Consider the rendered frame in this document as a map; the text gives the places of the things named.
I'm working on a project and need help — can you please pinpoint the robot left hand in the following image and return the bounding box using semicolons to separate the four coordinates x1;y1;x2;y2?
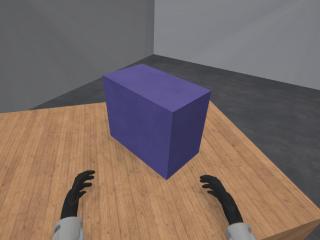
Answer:
60;170;95;219

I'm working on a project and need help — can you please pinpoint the carton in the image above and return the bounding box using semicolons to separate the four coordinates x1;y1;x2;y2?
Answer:
102;63;212;180

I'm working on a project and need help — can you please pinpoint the pedestal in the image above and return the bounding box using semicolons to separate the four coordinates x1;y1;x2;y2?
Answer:
0;101;320;240

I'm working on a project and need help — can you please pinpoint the robot left forearm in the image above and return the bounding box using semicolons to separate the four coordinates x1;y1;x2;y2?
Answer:
52;216;85;240

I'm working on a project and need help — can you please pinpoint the robot right forearm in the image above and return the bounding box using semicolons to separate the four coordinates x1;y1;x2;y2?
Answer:
226;222;257;240

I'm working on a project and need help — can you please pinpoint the robot right hand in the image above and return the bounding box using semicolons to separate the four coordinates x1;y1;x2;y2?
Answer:
199;174;244;225

